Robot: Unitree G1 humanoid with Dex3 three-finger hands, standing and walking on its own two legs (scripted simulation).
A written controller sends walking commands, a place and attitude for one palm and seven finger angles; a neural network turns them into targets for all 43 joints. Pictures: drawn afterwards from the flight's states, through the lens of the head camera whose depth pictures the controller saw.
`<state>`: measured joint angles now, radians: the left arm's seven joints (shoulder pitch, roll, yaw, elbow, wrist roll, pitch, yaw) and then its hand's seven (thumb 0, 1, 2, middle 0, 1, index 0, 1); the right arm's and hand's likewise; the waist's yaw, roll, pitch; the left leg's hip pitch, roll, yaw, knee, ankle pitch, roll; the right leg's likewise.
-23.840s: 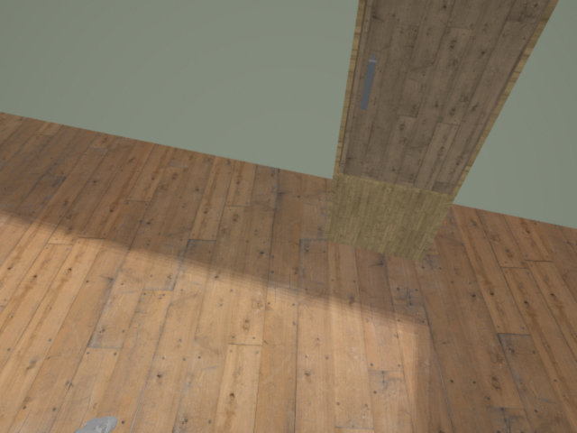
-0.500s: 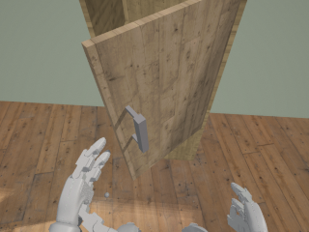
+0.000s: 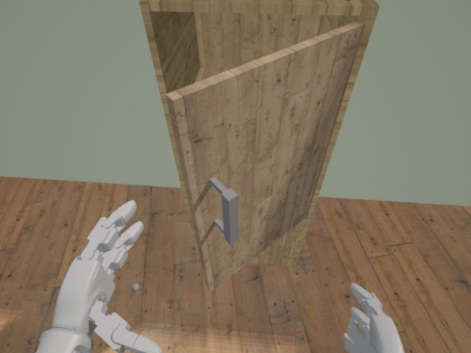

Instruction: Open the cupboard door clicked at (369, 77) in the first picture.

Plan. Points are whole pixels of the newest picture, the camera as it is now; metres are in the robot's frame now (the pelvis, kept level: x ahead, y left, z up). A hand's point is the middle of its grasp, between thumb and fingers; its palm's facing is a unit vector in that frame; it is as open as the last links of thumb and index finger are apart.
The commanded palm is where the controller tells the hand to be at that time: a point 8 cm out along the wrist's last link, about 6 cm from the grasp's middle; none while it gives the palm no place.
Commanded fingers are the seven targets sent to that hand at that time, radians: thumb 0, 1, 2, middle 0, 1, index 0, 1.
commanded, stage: draw the hand back to the body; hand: left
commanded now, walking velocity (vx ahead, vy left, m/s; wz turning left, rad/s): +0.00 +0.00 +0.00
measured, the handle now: (224, 211) +0.35 +0.05 +0.06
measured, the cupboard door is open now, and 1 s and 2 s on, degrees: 44 44 44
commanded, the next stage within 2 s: step back with the hand held close in 1.10 s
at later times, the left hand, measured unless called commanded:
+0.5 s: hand (57, 242) +0.21 +0.24 +0.17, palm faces +0.35 -0.85 -0.40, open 11.8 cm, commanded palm +0.16 +0.28 +0.19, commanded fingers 0.00 0.55 0.75 -0.19 -0.30 -0.19 -0.30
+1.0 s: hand (40, 226) +0.22 +0.25 +0.20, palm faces +0.43 -0.81 -0.40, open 7.6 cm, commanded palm +0.17 +0.29 +0.22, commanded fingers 0.00 0.90 0.90 -0.20 -0.30 -0.20 -0.30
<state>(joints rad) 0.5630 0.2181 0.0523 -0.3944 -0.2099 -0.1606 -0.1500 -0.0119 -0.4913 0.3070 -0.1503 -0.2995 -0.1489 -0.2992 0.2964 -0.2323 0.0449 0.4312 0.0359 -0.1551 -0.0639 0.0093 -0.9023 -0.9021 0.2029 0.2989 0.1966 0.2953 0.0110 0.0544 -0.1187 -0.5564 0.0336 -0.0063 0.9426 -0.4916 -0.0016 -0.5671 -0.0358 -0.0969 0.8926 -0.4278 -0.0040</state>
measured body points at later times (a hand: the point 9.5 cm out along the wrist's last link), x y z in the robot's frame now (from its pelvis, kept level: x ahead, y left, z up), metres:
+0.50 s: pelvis +0.02 +0.01 +0.04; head +0.01 -0.01 +0.49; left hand +0.19 +0.28 +0.20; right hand +0.20 -0.20 -0.04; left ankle -0.01 +0.12 -0.69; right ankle +0.02 -0.12 -0.69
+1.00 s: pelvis +0.03 -0.01 +0.05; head +0.01 -0.03 +0.50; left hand +0.19 +0.29 +0.22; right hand +0.21 -0.23 -0.03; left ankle -0.01 +0.12 -0.69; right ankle +0.02 -0.12 -0.69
